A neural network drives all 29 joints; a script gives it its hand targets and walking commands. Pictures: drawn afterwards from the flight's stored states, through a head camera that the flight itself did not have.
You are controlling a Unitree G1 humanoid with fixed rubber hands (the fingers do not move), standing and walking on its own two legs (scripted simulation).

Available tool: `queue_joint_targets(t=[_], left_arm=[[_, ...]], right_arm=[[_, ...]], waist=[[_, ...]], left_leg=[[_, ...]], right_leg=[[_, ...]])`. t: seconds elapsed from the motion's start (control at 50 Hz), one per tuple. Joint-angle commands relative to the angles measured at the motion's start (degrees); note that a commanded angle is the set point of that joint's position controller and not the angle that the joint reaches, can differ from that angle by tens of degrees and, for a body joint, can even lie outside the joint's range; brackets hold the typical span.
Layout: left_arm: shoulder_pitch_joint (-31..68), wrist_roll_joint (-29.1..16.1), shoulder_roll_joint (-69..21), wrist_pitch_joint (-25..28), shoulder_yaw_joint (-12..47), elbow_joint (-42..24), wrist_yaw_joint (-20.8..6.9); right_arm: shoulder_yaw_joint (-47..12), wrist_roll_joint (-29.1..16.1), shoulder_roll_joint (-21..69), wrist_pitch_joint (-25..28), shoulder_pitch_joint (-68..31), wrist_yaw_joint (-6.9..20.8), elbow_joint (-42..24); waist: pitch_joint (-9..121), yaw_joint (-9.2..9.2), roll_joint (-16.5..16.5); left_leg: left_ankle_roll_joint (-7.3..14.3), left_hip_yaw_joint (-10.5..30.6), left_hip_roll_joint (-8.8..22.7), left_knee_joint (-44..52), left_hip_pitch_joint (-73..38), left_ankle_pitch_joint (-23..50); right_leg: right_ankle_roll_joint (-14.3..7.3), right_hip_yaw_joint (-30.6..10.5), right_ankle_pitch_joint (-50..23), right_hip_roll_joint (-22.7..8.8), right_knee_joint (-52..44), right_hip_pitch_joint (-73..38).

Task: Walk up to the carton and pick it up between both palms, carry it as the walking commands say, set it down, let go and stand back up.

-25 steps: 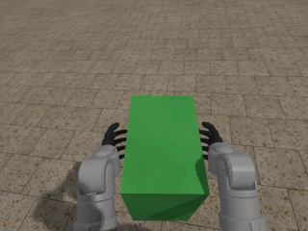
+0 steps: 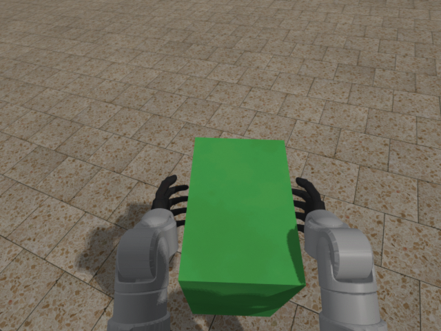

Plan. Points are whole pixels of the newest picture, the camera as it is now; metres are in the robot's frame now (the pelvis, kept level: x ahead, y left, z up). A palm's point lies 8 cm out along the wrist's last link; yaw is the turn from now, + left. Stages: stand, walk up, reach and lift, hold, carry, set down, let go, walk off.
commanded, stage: carry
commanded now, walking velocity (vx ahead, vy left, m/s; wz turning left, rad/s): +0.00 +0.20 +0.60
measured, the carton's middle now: (235, 233) +0.31 +0.00 +0.01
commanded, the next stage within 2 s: none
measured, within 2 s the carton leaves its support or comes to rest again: neither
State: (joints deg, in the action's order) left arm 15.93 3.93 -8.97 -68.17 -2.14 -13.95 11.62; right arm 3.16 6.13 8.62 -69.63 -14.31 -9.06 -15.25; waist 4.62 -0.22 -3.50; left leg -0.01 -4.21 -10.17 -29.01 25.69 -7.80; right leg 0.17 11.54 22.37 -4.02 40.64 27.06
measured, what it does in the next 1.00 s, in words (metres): steps to the left, turning left: right foot, then left foot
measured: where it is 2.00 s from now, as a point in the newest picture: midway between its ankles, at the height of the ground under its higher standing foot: outside the picture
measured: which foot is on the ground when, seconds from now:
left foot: down 0.00-0.00, up 0.02-0.30, down 0.32-0.70, up 0.72-0.88, down 0.90-1.00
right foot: up 0.00-0.00, down 0.02-0.32, up 0.34-0.72, down 0.74-0.92, up 0.94-1.00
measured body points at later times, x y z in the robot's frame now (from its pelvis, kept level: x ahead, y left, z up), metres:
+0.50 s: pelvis -0.07 +0.23 +0.00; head -0.04 +0.27 +0.44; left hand +0.18 +0.45 +0.04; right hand +0.25 +0.20 +0.05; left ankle -0.04 +0.30 -0.73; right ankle -0.04 +0.09 -0.63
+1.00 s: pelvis -0.16 +0.40 -0.01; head -0.20 +0.40 +0.44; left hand +0.06 +0.62 +0.07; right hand +0.14 +0.38 +0.06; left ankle -0.16 +0.53 -0.73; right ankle -0.08 +0.24 -0.71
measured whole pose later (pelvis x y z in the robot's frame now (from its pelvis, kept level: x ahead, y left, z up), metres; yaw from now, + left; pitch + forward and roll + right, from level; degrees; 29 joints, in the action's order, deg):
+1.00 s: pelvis -0.16 +0.40 -0.01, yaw +20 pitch +1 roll -2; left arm 15.7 6.3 -8.9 -70.4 -4.3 -5.4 10.2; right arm 2.5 7.0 8.6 -70.8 -14.2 -7.9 -4.1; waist 6.8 -0.4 -1.5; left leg -0.1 -1.6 3.6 -39.2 24.1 -16.4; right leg 5.5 6.4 27.3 -8.3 44.2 24.0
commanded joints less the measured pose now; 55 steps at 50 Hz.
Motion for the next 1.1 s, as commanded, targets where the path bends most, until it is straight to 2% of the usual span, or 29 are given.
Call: queue_joint_targets(t=[0.0, 0.02, 0.06, 0.12, 0.2, 0.24, 0.26, 0.28, 0.3, 0.32, 0.38, 0.44, 0.48, 0.54, 0.6, 0.62, 0.64, 0.66, 0.68, 0.7, 0.74, 0.76, 0.8, 0.84, 0.86, 0.88, 0.9, 0.96, 1.08], left_arm=[[18.76, -20.91, -59.01, 0.09, 32.28, -1.53, -17.52], [19.49, -21.22, -58.62, -0.27, 32.28, -1.75, -17.66], [20.48, -20.18, -56.32, -0.44, 32.74, -1.33, -17.37], [22.19, -20.26, -58.27, -0.98, 33.66, -0.15, -17.46], [24.62, -20.58, -57.42, -1.28, 32.57, -0.40, -17.72], [21.05, -19.90, -56.19, -1.63, 31.98, -0.55, -17.57], [20.20, -19.17, -55.99, -1.81, 32.05, 0.60, -17.54], [18.72, -18.82, -56.59, -1.97, 32.57, 2.44, -17.50], [19.92, -18.79, -57.02, -1.85, 33.54, 2.73, -17.45], [22.68, -20.29, -58.51, -1.65, 34.52, 3.24, -17.86], [27.22, -23.58, -62.75, -0.85, 38.64, 0.55, -17.54], [32.63, -25.96, -63.66, 1.06, 41.05, -9.82, -15.96], [29.75, -25.61, -60.72, 1.31, 39.56, -11.67, -15.46], [22.10, -24.01, -58.36, 0.97, 37.54, -8.16, -15.68], [14.54, -22.56, -58.56, 0.02, 36.83, -1.92, -16.78], [11.67, -21.89, -58.84, -0.04, 37.08, 0.07, -16.89], [12.06, -21.43, -58.57, 0.06, 37.15, -0.19, -17.09], [13.74, -20.57, -57.09, 0.01, 35.41, -0.61, -17.42], [17.48, -20.97, -58.38, 0.24, 34.62, 0.41, -17.62], [23.02, -21.75, -58.49, 0.77, 34.35, -4.72, -18.20], [23.96, -22.89, -58.24, -0.47, 35.08, -3.94, -17.64], [24.27, -22.23, -56.56, -1.25, 36.71, -3.51, -18.07], [20.09, -20.67, -57.08, -1.68, 34.14, 5.29, -19.14], [24.24, -20.67, -57.98, -1.24, 34.63, 4.79, -19.29], [25.00, -20.96, -58.81, -1.51, 34.61, 5.79, -19.32], [25.90, -20.91, -59.27, -1.58, 35.08, 6.05, -19.15], [27.52, -21.50, -59.93, -1.40, 35.54, 4.70, -18.90], [27.18, -22.19, -62.71, -1.02, 34.32, 4.50, -18.11], [29.85, -25.35, -62.37, 0.05, 37.68, -6.14, -16.02]], right_arm=[[-38.54, -23.11, 55.44, 1.00, -28.14, 14.13, -7.48], [-37.03, -23.07, 54.97, 0.82, -26.07, 14.21, -4.33], [-35.99, -22.25, 56.14, 0.66, -23.87, 15.11, 0.79], [-39.12, -23.98, 59.70, 0.47, -28.98, 15.02, -2.28], [-37.20, -24.72, 59.40, 0.24, -31.73, 14.62, -1.20], [-36.33, -24.04, 59.27, -0.37, -26.90, 14.26, 1.38], [-36.10, -23.71, 58.95, -0.51, -26.03, 14.48, 2.67], [-35.50, -23.20, 58.54, -0.72, -23.64, 14.73, 4.88], [-34.87, -22.89, 58.53, -0.37, -22.99, 15.01, 5.71], [-33.74, -22.60, 58.63, 0.13, -23.47, 15.51, 5.76], [-32.80, -21.31, 58.67, 1.87, -24.80, 16.28, 2.97], [-31.82, -22.70, 59.44, 3.95, -27.69, 15.44, -4.94], [-32.05, -22.41, 58.73, 4.31, -24.74, 14.65, -6.41], [-33.29, -21.41, 57.22, 4.46, -22.40, 13.54, -7.03], [-34.61, -20.32, 55.99, 3.88, -20.70, 13.11, -6.18], [-34.43, -20.36, 56.30, 3.40, -20.70, 13.26, -5.23], [-34.44, -20.79, 56.87, 2.78, -21.94, 13.66, -4.07], [-33.85, -21.45, 56.83, 1.92, -23.30, 14.21, -1.65], [-34.54, -22.04, 55.62, 1.49, -27.18, 14.47, -3.44], [-38.71, -24.13, 55.23, 2.37, -34.33, 14.11, -9.68], [-33.19, -22.56, 57.40, 2.34, -23.91, 14.94, 2.85], [-33.78, -19.74, 57.51, 1.75, -17.90, 14.83, 5.27], [-34.45, -18.81, 57.39, 1.42, -21.15, 14.72, 3.96], [-34.86, -20.72, 58.72, 0.98, -27.40, 15.68, 3.15], [-34.26, -20.78, 58.97, 0.97, -26.90, 16.06, 4.11], [-33.20, -21.15, 58.76, 0.97, -27.96, 16.30, 6.28], [-32.77, -21.96, 58.75, 0.95, -27.66, 16.49, 5.91], [-33.58, -23.25, 60.44, 0.86, -30.30, 16.80, 2.62], [-33.62, -24.21, 59.74, 2.84, -28.31, 15.01, -5.53]], waist=[[19.07, 1.31, 22.71], [15.59, -0.47, 10.68], [12.04, 0.00, 6.03], [11.07, 0.28, 15.23], [9.45, 1.36, 22.22], [11.95, 1.02, 25.19], [14.83, 0.14, 22.16], [15.13, -0.81, 11.60], [14.91, -0.99, -6.87], [11.50, -1.02, -18.39], [13.01, -0.76, -9.62], [20.98, -0.62, -12.69], [23.41, -0.61, -5.38], [24.90, -0.16, 1.16], [20.77, 0.42, -1.64], [20.99, 1.38, -5.51], [18.45, 3.49, -8.66], [17.32, 5.63, -1.16], [22.65, 4.93, 37.97], [16.35, 0.99, 19.94], [14.09, -1.14, -0.57], [13.24, 0.05, 5.08], [9.41, 0.72, 16.34], [7.85, -0.07, 9.58], [6.81, -0.21, 5.78], [7.79, 0.03, -7.46], [6.80, -0.67, -14.17], [6.62, -0.88, -2.72], [21.97, -0.80, -6.51]], left_leg=[[-5.72, 14.96, 14.49, -52.13, 14.39, -20.79], [-3.51, 11.32, 14.32, -52.22, 17.28, -17.87], [-2.32, 9.41, 16.34, -42.62, 13.72, -11.88], [-3.22, -1.10, 13.22, -23.81, 2.06, -16.97], [-3.28, -8.21, 10.97, -14.55, 0.25, -17.06], [-2.63, -8.45, 10.73, -8.05, -2.47, -12.77], [-1.91, -7.13, 9.69, -3.09, -7.37, -9.44], [-0.73, -3.21, 11.70, 6.46, -11.84, -1.78], [4.00, 13.18, 23.49, 5.19, -19.83, 21.48], [8.68, 24.27, 28.89, 3.09, -21.78, 44.08], [8.27, 9.69, 20.37, -1.30, -17.13, 32.90], [7.64, 10.54, 21.35, -2.99, -24.54, 34.49], [6.42, 12.65, 21.88, -1.46, -26.67, 30.17], [3.38, 16.92, 24.40, 2.18, -30.22, 33.06], [-4.34, 14.51, 22.80, 8.11, -24.26, 37.28], [-13.82, 10.55, 20.14, 11.18, -18.57, 45.56], [-27.98, 2.10, 13.93, 6.52, -6.19, 54.71], [-36.57, -6.55, 4.16, -15.16, -1.36, 52.06], [-24.35, 3.11, 6.33, -56.98, 1.80, -18.10], [-8.71, 22.14, 16.36, -52.00, 5.04, -22.79], [-2.35, 10.23, 14.18, -39.35, 7.48, -17.75], [-3.38, 6.29, 14.23, -23.91, 5.14, -15.03], [-0.79, -0.90, 11.52, -12.94, -3.95, -15.09], [-1.86, -4.79, 8.60, -3.10, -10.49, -10.92], [-1.32, 0.78, 12.98, 0.49, -10.67, -4.50], [0.65, 12.04, 21.31, 4.65, -10.02, 5.44], [3.30, 21.39, 28.10, 9.56, -7.61, 12.23], [5.57, 19.34, 25.76, 10.62, -1.49, -1.93], [7.06, 14.84, 23.97, 4.91, -21.46, 8.49]], right_leg=[[-12.62, -25.62, -29.00, -31.94, -19.30, -24.84], [-9.56, -24.41, -24.05, -32.08, -22.40, -23.56], [-5.27, -13.38, -13.57, -26.95, -22.25, -17.26], [-2.10, -1.80, -23.76, -19.82, -17.12, -10.58], [-0.04, -0.17, -11.87, -21.62, -18.46, -12.77], [2.30, 0.79, -18.05, -21.61, -13.97, -14.51], [3.99, 2.24, -17.98, -19.80, -7.74, -13.19], [6.24, 4.93, -14.47, -15.61, 2.82, -9.48], [8.73, 4.67, 10.15, -9.70, 14.80, 5.08], [9.90, 0.39, 22.99, -5.23, 23.66, 16.85], [6.45, -5.21, 11.06, -6.17, 32.53, 17.37], [6.05, -6.55, 3.60, -5.10, 34.37, 18.23], [5.33, -6.85, 0.79, -3.67, 34.29, 16.55], [3.79, -7.31, 0.76, -1.45, 30.39, 14.75], [2.61, -3.58, 4.01, 0.83, 18.30, 6.81], [2.17, 1.15, 6.47, 2.44, 9.44, -2.61], [-0.59, 4.63, 6.95, 2.93, -7.67, -18.01], [-8.17, 4.56, -2.90, 0.07, -25.66, -25.08], [-15.26, -21.83, -23.07, -23.84, -25.43, -22.25], [-11.39, -21.90, -29.30, -21.58, -15.23, -15.13], [-4.18, -15.67, -17.02, -17.76, -19.83, -19.64], [-2.48, -6.97, -14.52, -17.01, -18.28, -16.83], [-4.22, -7.04, -10.11, -12.37, -15.83, -7.65], [-1.74, -7.11, -7.34, -11.16, -13.24, -2.35], [1.32, -4.17, -5.10, -10.41, -9.07, -1.81], [4.58, -0.60, 1.32, -6.60, -2.11, -0.84], [7.11, -1.46, 8.94, -3.31, 2.42, 0.48], [4.36, -3.95, 6.65, 0.29, 9.87, -1.75], [1.17, -6.68, 4.39, 3.13, 7.41, 1.24]])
